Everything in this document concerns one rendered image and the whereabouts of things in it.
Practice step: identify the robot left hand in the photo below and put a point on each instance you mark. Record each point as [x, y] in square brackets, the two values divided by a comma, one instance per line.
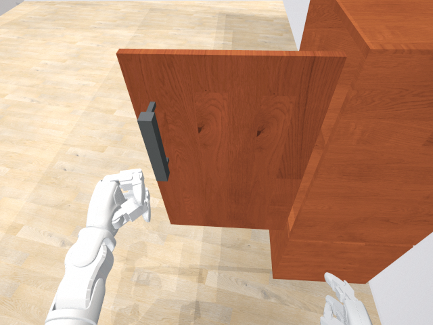
[108, 198]

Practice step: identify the left robot forearm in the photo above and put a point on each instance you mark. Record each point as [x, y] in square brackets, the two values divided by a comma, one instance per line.
[81, 292]

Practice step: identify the cupboard door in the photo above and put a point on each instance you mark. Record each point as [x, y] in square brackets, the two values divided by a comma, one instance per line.
[238, 127]

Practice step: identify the handle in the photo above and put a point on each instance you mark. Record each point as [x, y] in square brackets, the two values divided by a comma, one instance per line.
[151, 136]

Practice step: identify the robot right hand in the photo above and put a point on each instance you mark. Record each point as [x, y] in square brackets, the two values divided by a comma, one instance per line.
[351, 312]

